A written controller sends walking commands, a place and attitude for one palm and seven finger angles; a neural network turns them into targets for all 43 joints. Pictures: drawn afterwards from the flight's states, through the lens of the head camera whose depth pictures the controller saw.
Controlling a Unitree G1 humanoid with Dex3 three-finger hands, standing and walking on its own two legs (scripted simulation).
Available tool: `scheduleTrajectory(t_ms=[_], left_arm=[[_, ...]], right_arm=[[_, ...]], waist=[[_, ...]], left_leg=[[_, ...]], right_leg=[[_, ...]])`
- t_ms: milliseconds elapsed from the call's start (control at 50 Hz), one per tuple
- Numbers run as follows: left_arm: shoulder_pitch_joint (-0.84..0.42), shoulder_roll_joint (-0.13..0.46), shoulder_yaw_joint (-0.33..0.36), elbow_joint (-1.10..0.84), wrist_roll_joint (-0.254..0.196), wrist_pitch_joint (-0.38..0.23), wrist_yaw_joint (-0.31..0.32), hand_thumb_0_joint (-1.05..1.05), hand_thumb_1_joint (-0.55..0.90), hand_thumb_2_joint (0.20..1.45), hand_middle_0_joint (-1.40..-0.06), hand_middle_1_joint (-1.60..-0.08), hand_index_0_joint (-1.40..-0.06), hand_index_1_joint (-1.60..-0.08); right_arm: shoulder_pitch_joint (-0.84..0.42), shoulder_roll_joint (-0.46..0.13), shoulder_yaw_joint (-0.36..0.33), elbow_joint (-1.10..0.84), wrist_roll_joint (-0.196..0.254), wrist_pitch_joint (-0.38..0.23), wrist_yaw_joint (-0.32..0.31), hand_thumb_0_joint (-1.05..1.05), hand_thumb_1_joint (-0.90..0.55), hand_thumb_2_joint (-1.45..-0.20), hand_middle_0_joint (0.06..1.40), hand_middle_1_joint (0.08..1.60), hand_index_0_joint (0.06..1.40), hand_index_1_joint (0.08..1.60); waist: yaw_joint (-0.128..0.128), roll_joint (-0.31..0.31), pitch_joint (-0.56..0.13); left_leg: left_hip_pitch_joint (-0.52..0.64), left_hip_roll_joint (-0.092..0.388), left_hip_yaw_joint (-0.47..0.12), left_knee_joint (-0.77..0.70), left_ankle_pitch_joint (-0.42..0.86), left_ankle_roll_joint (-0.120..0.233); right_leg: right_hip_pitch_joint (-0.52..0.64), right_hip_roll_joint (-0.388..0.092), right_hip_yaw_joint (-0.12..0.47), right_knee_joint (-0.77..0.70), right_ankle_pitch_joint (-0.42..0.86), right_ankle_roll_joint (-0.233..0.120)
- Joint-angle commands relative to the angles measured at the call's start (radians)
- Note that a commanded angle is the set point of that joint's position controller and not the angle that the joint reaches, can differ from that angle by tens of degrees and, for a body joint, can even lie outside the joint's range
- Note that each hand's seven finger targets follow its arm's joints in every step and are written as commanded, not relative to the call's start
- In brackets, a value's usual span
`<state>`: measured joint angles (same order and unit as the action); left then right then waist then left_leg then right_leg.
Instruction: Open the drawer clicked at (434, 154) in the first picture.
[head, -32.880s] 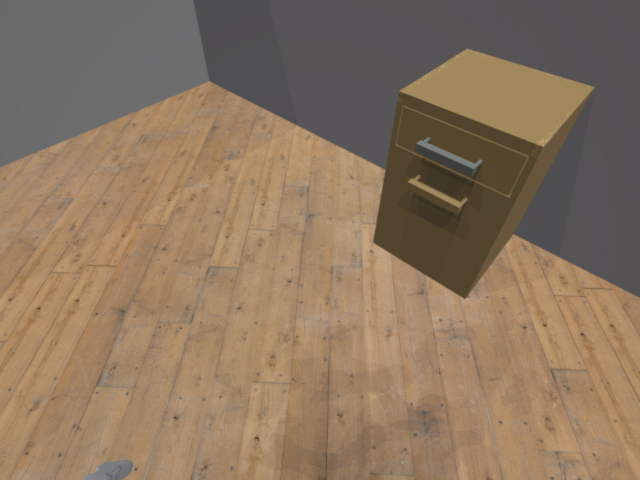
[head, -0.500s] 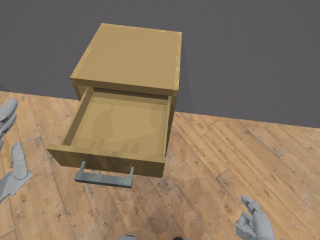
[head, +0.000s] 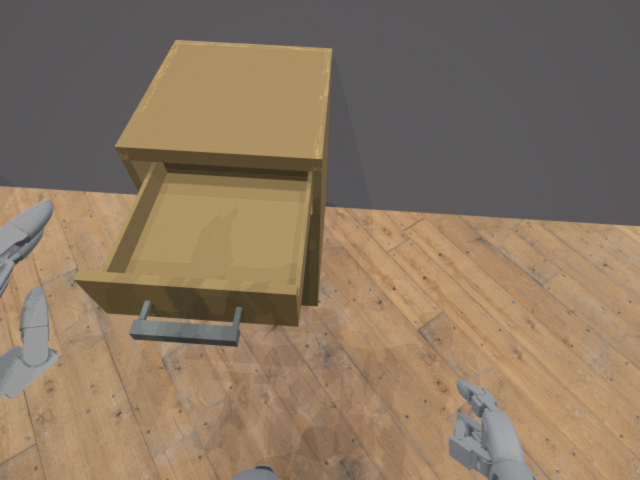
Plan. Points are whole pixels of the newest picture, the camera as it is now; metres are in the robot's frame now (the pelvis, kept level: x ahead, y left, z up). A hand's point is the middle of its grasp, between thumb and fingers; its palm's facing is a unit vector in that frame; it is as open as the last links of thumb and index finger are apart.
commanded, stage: step back with the hand held close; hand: left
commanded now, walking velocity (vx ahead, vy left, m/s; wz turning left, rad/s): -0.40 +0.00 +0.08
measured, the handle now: (189, 321) +0.39 +0.26 -0.20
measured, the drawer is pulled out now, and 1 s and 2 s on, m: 0.30 0.30 0.30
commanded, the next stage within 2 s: stop stepping back and stand still in 0.18 s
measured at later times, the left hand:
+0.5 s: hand out of the picture +0.04 +0.13 +0.18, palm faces +0.41 -0.76 -0.51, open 7.4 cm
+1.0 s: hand out of the picture -0.06 +0.13 +0.18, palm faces +0.54 -0.67 -0.50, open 7.4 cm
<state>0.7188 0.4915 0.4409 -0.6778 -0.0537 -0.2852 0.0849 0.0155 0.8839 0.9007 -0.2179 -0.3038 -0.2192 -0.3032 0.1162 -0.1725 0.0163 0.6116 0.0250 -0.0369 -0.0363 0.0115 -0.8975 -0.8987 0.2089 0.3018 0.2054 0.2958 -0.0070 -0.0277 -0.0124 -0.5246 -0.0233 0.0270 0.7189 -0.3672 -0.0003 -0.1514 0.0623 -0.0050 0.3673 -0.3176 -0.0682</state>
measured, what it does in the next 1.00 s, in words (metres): walks backwards: left foot, then right foot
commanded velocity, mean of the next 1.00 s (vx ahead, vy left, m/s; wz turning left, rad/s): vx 0.07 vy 0.11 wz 0.03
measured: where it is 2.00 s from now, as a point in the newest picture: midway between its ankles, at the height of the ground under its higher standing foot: outside the picture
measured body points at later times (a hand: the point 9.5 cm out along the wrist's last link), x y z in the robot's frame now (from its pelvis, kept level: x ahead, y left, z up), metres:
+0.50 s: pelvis -0.13 -0.11 -0.01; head -0.13 -0.13 +0.44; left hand +0.01 +0.17 +0.20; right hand +0.02 -0.34 -0.11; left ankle -0.13 +0.04 -0.65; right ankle -0.09 -0.19 -0.74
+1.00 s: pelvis -0.20 -0.13 -0.02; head -0.22 -0.16 +0.43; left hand -0.09 +0.17 +0.20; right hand -0.02 -0.33 -0.11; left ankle -0.27 +0.01 -0.74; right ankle -0.17 -0.19 -0.74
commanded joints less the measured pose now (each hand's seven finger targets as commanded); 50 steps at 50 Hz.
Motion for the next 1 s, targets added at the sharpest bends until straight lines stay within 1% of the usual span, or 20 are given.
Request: scheduleTrajectory(t_ms=[0, 20, 40, 60, 100, 200, 260, 320, 340, 360, 380, 500, 640, 720, 780, 840, 880, 940, 960, 980], left_arm=[[0.014, 0.054, 0.073, -0.094, -0.018, -0.004, 0.039, 0.0, 0.9, 0.9, -0.2, -0.3, -0.2, -0.3], [-0.018, 0.068, 0.065, -0.114, -0.025, 0.003, 0.041, 0.0, 0.9, 0.9, -0.2, -0.3, -0.2, -0.3], [-0.006, 0.046, 0.034, -0.122, -0.024, 0.008, 0.046, 0.0, 0.9, 0.9, -0.2, -0.3, -0.2, -0.3], [-0.029, -0.009, -0.021, -0.144, -0.008, -0.006, 0.046, 0.0, 0.9, 0.9, -0.2, -0.3, -0.2, -0.3], [0.002, -0.013, -0.009, -0.116, -0.004, 0.012, 0.063, 0.0, 0.9, 0.9, -0.2, -0.3, -0.2, -0.3], [-0.032, 0.15, 0.116, -0.34, -0.004, 0.026, 0.093, 0.0, 0.9, 0.9, -0.2, -0.3, -0.2, -0.3], [-0.008, 0.103, 0.106, -0.298, -0.009, -0.001, 0.095, 0.0, 0.9, 0.9, -0.2, -0.3, -0.2, -0.3], [0.059, 0.08, 0.114, -0.179, 0.005, 0.006, 0.097, 0.0, 0.9, 0.9, -0.2, -0.3, -0.2, -0.3], [0.027, 0.101, 0.123, -0.146, 0.009, 0.004, 0.095, 0.0, 0.9, 0.9, -0.2, -0.3, -0.2, -0.3], [-0.026, 0.123, 0.133, -0.119, 0.002, 0.008, 0.098, 0.0, 0.9, 0.9, -0.2, -0.3, -0.2, -0.3], [-0.092, 0.094, 0.109, -0.077, -0.011, 0.018, 0.096, 0.0, 0.9, 0.9, -0.2, -0.3, -0.2, -0.3], [-0.133, 0.026, 0.009, 0.07, -0.006, -0.006, 0.064, 0.0, 0.9, 0.9, -0.2, -0.3, -0.2, -0.3], [-0.082, 0.075, 0.052, -0.071, 0.032, -0.038, 0.101, 0.0, 0.9, 0.9, -0.2, -0.3, -0.2, -0.3], [-0.026, 0.059, 0.051, -0.138, 0.03, -0.034, 0.102, 0.0, 0.9, 0.9, -0.2, -0.3, -0.2, -0.3], [-0.04, 0.032, 0.036, -0.144, 0.022, -0.039, 0.088, 0.0, 0.9, 0.9, -0.2, -0.3, -0.2, -0.3], [-0.091, 0.051, 0.058, -0.101, 0.023, -0.02, 0.09, 0.0, 0.9, 0.9, -0.2, -0.3, -0.2, -0.3], [-0.128, 0.047, 0.052, -0.019, 0.021, -0.014, 0.086, 0.0, 0.9, 0.9, -0.2, -0.3, -0.2, -0.3], [-0.214, 0.036, 0.039, 0.048, 0.03, 0.001, 0.078, 0.0, 0.9, 0.9, -0.2, -0.3, -0.2, -0.3], [-0.256, 0.034, 0.023, 0.045, 0.036, 0.009, 0.071, 0.0, 0.9, 0.9, -0.2, -0.3, -0.2, -0.3], [-0.262, 0.047, 0.028, 0.07, 0.036, 0.014, 0.067, 0.0, 0.9, 0.9, -0.2, -0.3, -0.2, -0.3]], right_arm=[[-0.15, -0.136, -0.023, -0.168, 0.001, -0.024, -0.046, 0.0, -0.9, -0.9, 0.2, 0.3, 0.2, 0.3], [-0.115, -0.147, -0.046, -0.149, 0.002, -0.03, -0.039, 0.0, -0.9, -0.9, 0.2, 0.3, 0.2, 0.3], [-0.052, -0.15, -0.071, -0.138, -0.01, -0.05, -0.023, 0.0, -0.9, -0.9, 0.2, 0.3, 0.2, 0.3], [0.001, -0.164, -0.088, -0.119, -0.009, -0.082, -0.011, 0.0, -0.9, -0.9, 0.2, 0.3, 0.2, 0.3], [-0.033, -0.153, -0.096, -0.118, -0.03, -0.114, -0.019, 0.0, -0.9, -0.9, 0.2, 0.3, 0.2, 0.3], [-0.038, -0.161, -0.088, -0.143, -0.025, -0.135, -0.032, 0.0, -0.9, -0.9, 0.2, 0.3, 0.2, 0.3], [-0.028, -0.159, -0.079, -0.151, -0.026, -0.15, -0.033, 0.0, -0.9, -0.9, 0.2, 0.3, 0.2, 0.3], [0.01, -0.154, -0.082, -0.178, -0.001, -0.136, -0.023, 0.0, -0.9, -0.9, 0.2, 0.3, 0.2, 0.3], [0.01, -0.141, -0.088, -0.174, 0.004, -0.125, -0.019, 0.0, -0.9, -0.9, 0.2, 0.3, 0.2, 0.3], [-0.008, -0.136, -0.091, -0.173, 0.005, -0.12, -0.02, 0.0, -0.9, -0.9, 0.2, 0.3, 0.2, 0.3], [0.018, -0.149, -0.097, -0.143, 0.001, -0.125, -0.026, 0.0, -0.9, -0.9, 0.2, 0.3, 0.2, 0.3], [-0.029, -0.139, -0.073, -0.135, -0.008, -0.102, -0.029, 0.0, -0.9, -0.9, 0.2, 0.3, 0.2, 0.3], [0.01, -0.148, -0.088, -0.14, -0.022, -0.176, -0.021, 0.0, -0.9, -0.9, 0.2, 0.3, 0.2, 0.3], [0.067, -0.139, -0.085, -0.155, -0.02, -0.175, -0.019, 0.0, -0.9, -0.9, 0.2, 0.3, 0.2, 0.3], [0.067, -0.17, -0.11, -0.171, -0.016, -0.177, -0.02, 0.0, -0.9, -0.9, 0.2, 0.3, 0.2, 0.3], [0.073, -0.128, -0.096, -0.121, 0.011, -0.183, -0.015, 0.0, -0.9, -0.9, 0.2, 0.3, 0.2, 0.3], [0.051, -0.136, -0.08, -0.104, 0.014, -0.183, -0.015, 0.0, -0.9, -0.9, 0.2, 0.3, 0.2, 0.3], [0.041, -0.159, -0.074, -0.096, -0.003, -0.166, -0.027, 0.0, -0.9, -0.9, 0.2, 0.3, 0.2, 0.3], [0.036, -0.153, -0.075, -0.091, -0.004, -0.158, -0.025, 0.0, -0.9, -0.9, 0.2, 0.3, 0.2, 0.3], [0.029, -0.149, -0.081, -0.086, -0.001, -0.148, -0.023, 0.0, -0.9, -0.9, 0.2, 0.3, 0.2, 0.3]], waist=[[-0.03, 0.077, -0.152], [-0.021, 0.116, -0.188], [-0.014, 0.165, -0.225], [-0.026, 0.129, -0.178], [0.007, 0.181, -0.158], [0.016, 0.25, -0.174], [0.01, 0.304, -0.107], [0.019, 0.185, -0.085], [0.012, -0.026, -0.029], [0.013, -0.209, 0.008], [-0.011, -0.205, 0.013], [-0.04, -0.094, 0.027], [0.013, -0.211, -0.099], [-0.02, -0.042, -0.154], [-0.005, 0.261, -0.057], [-0.031, 0.294, 0.039], [-0.011, 0.204, 0.14], [0.009, 0.13, 0.143], [0.007, 0.025, 0.122], [-0.002, -0.167, 0.1]], left_leg=[[0.243, 0.037, 0.031, -0.381, 0.663, 0.028], [0.501, 0.203, -0.153, -0.323, 1.127, 0.104], [0.607, 0.359, -0.294, -0.309, 1.291, 0.171], [0.562, 0.413, -0.286, -0.359, 1.188, 0.185], [0.428, 0.357, -0.166, -0.33, 1.052, 0.156], [0.221, 0.312, -0.157, -0.407, 0.585, 0.136], [0.011, 0.293, -0.15, -0.433, 0.202, 0.122], [-0.035, 0.106, -0.005, -0.189, -0.2, 0.02], [0.012, 0.028, 0.041, 0.047, -0.203, -0.021], [0.014, -0.011, -0.021, 0.353, -0.159, -0.034], [0.016, 0.01, -0.105, 0.529, -0.08, -0.031], [-0.019, 0.032, -0.042, 0.415, 0.076, -0.031], [0.185, 0.0, 0.079, -0.171, -0.088, 0.039], [0.337, 0.016, 0.093, -0.465, -0.009, 0.079], [0.358, 0.23, -0.107, -0.565, -0.011, 0.158], [0.318, 0.312, -0.146, -0.491, 0.053, 0.213], [0.214, 0.325, -0.098, -0.438, 0.093, 0.184], [0.111, 0.253, -0.028, -0.28, 0.066, 0.13], [0.08, 0.184, 0.004, -0.142, 0.008, 0.113], [0.033, 0.078, 0.055, 0.065, -0.099, 0.08]], right_leg=[[0.039, -0.115, -0.074, 0.275, 1.095, 0.121], [-0.209, -0.058, -0.038, 0.411, 0.465, 0.134], [-0.37, -0.022, 0.043, 0.565, -0.173, 0.111], [-0.385, -0.017, 0.11, 0.713, -0.329, 0.082], [-0.347, -0.051, 0.116, 0.694, -0.248, 0.067], [-0.159, -0.072, -0.012, 0.496, -0.13, 0.093], [-0.027, -0.068, -0.023, 0.428, -0.091, 0.088], [0.055, -0.107, -0.052, 0.107, 0.043, 0.088], [-0.111, -0.225, 0.093, -0.074, -0.055, 0.052], [-0.291, -0.426, 0.388, -0.238, -0.198, -0.037], [-0.369, -0.499, 0.455, -0.269, -0.283, -0.053], [-0.213, -0.354, 0.148, -0.169, -0.253, 0.028], [0.016, -0.384, 0.227, -0.222, -0.213, 0.031], [0.042, -0.27, 0.123, -0.046, -0.161, 0.031], [-0.154, -0.068, -0.068, 0.36, -0.123, 0.086], [-0.406, -0.093, -0.058, 0.752, -0.148, 0.077], [-0.338, -0.14, -0.024, 0.582, -0.173, 0.056], [-0.057, -0.088, -0.083, 0.182, -0.053, 0.063], [0.031, -0.093, -0.04, 0.073, 0.032, 0.068], [0.046, -0.174, 0.148, -0.035, 0.0, 0.037]])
